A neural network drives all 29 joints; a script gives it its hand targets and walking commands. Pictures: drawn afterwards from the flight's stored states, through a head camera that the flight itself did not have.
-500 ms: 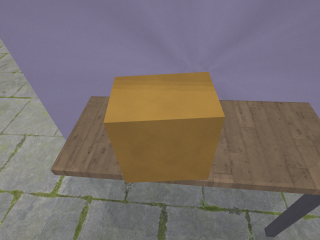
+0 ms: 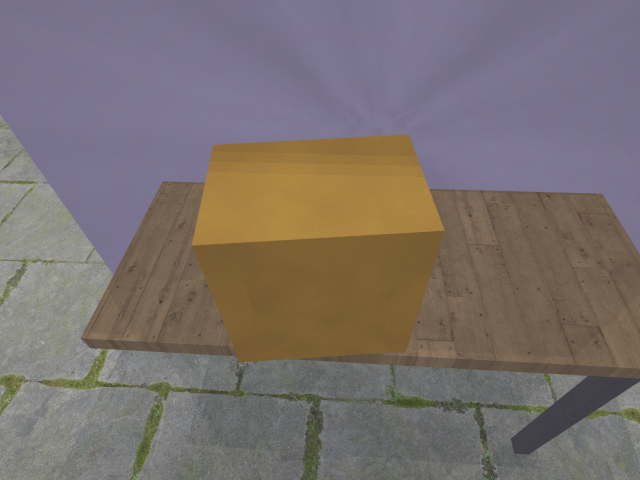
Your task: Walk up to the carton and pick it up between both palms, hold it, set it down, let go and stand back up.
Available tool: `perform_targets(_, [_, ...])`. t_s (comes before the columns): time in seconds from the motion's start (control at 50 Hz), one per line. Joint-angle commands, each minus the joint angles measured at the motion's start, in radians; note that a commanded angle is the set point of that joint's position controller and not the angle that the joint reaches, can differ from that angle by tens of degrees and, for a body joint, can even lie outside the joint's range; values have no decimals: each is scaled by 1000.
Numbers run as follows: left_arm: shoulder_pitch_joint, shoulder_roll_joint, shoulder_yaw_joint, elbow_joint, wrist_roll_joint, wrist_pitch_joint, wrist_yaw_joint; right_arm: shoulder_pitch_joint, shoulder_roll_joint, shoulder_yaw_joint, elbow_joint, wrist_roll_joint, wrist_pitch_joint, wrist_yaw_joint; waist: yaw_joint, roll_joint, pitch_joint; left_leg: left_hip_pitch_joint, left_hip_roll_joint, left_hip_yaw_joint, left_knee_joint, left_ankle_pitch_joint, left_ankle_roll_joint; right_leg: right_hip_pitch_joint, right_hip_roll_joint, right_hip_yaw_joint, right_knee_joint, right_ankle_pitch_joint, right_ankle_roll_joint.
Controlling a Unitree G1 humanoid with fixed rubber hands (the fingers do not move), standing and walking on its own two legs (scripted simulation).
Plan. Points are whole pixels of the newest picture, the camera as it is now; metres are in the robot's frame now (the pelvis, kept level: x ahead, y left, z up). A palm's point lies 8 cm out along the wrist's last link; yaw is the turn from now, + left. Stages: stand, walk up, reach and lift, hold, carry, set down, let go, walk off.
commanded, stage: walk up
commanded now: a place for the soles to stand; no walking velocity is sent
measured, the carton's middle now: (317, 257) +0.43 +0.03 +0.02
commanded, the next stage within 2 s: reach and lift in 0.72 s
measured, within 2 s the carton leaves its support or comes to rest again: neither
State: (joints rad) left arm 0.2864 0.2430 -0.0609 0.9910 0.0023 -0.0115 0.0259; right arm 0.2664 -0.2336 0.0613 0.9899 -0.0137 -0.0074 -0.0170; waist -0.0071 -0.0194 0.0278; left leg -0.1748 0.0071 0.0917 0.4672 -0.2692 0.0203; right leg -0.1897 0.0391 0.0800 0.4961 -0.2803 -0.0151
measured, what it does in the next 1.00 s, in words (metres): stands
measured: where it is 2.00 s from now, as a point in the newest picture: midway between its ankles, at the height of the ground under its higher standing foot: outside the picture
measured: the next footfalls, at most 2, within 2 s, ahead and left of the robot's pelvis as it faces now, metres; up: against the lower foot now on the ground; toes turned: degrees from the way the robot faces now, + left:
none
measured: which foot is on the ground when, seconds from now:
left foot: down 0.00-1.00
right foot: down 0.00-1.00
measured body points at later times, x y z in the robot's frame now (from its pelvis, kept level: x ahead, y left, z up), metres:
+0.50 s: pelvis -0.02 +0.00 +0.00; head -0.01 +0.00 +0.45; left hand -0.03 +0.25 -0.15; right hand -0.01 -0.26 -0.15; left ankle -0.01 +0.11 -0.74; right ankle -0.01 -0.11 -0.74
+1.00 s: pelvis -0.03 -0.01 -0.03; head +0.01 +0.01 +0.42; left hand +0.19 +0.24 -0.12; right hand +0.19 -0.25 -0.12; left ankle -0.01 +0.11 -0.74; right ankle -0.01 -0.11 -0.74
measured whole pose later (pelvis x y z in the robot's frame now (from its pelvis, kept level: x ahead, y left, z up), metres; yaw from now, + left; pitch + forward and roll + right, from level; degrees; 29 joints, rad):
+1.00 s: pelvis -0.03 -0.01 -0.03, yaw +2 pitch -1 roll -1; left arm -0.08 0.25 0.06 0.47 0.12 0.69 -0.07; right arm -0.12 -0.28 0.02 0.84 0.14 0.17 0.06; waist -0.04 -0.02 0.10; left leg -0.39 0.06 0.06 0.80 -0.40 0.00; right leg -0.36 0.02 -0.04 0.77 -0.38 -0.02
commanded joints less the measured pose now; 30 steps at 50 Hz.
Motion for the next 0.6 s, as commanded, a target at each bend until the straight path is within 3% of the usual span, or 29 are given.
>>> perform_targets(0.0, [57,111,19,-8,-2,-4,6,35,-131,-24,-24,2,-6,-7,4,19,-12,70,125,-113,-74,205,46,-63,-101,77,-70,256,-30])
perform_targets(0.1, [53,113,14,15,-5,-3,4,20,-128,-20,-9,5,-1,-6,1,13,51,33,117,-119,-109,46,42,-105,-96,94,-113,141,-29])
perform_targets(0.2, [56,116,13,32,-7,-7,3,19,-132,-20,8,6,-3,-4,0,13,60,26,113,-125,-124,-18,40,-117,-88,103,-138,59,-27])
perform_targets(0.42, [75,114,10,60,-8,-7,3,39,-130,-14,41,5,-4,-7,2,10,44,30,107,-121,-119,-29,35,-115,-85,106,-147,36,-25])
perform_targets(0.58, [87,109,7,74,-6,-7,6,62,-121,-11,60,3,-6,-11,3,8,45,29,109,-120,-115,19,33,-101,-87,100,-133,99,-26])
